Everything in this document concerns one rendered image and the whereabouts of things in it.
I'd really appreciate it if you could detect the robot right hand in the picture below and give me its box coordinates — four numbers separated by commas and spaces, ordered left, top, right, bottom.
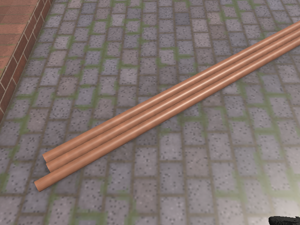
268, 216, 300, 225

